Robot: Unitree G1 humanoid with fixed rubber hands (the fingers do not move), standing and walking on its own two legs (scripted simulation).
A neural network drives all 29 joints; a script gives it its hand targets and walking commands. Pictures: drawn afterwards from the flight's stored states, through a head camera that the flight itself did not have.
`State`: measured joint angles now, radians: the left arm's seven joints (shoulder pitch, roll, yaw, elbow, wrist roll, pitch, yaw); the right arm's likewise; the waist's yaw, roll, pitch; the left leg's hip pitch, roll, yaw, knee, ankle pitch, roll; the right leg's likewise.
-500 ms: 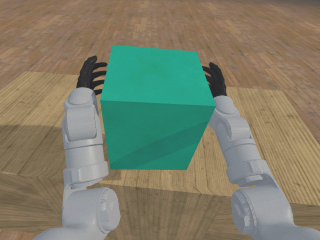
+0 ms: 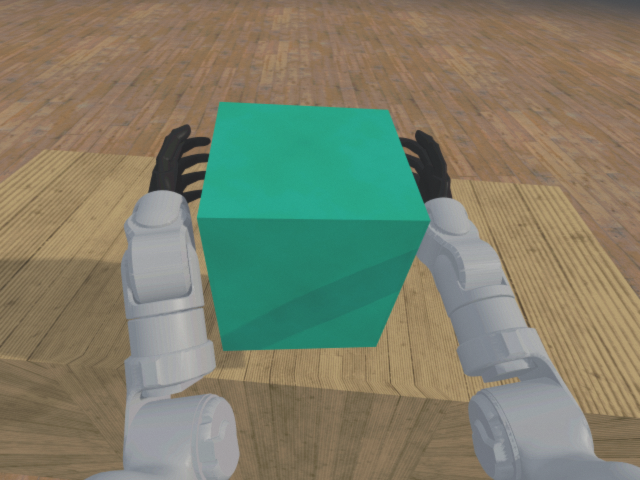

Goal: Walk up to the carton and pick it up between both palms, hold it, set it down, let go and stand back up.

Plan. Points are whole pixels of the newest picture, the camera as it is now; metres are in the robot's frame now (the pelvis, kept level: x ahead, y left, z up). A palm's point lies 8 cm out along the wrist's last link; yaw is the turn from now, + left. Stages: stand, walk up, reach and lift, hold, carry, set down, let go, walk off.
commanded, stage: hold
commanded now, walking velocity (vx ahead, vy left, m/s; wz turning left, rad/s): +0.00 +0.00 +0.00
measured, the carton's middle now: (303, 233) +0.37 +0.01 +0.15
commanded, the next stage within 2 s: set down in 0.38 s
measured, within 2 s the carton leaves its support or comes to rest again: neither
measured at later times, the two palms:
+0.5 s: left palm (164, 193) +0.34 +0.16 +0.24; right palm (429, 195) +0.35 -0.14 +0.22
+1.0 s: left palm (183, 223) +0.36 +0.16 +0.18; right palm (417, 219) +0.38 -0.14 +0.16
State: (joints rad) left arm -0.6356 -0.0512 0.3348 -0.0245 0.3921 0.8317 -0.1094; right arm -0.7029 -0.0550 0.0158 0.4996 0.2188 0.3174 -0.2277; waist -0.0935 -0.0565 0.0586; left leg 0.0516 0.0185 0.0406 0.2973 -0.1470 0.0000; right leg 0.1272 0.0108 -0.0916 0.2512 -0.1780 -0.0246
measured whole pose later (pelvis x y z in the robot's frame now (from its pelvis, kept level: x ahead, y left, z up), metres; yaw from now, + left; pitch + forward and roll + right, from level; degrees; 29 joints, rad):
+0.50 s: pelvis -0.01 +0.00 +0.00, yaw +0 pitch -11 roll +0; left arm -0.69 -0.03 0.36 0.04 0.39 0.81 -0.12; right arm -0.73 -0.04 -0.01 0.53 0.18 0.31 -0.23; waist -0.08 -0.06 0.05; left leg 0.03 0.02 0.04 0.29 -0.13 0.00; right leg 0.10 0.01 -0.09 0.26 -0.17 -0.03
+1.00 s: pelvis +0.01 -0.01 +0.00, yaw +1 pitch -9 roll +0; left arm -0.54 -0.11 0.29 0.04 0.38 0.52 -0.04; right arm -0.60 -0.02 -0.08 0.60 0.05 -0.07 -0.15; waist -0.02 -0.05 0.11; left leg 0.00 0.03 0.03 0.30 -0.15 -0.01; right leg 0.08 0.02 -0.11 0.26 -0.19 -0.04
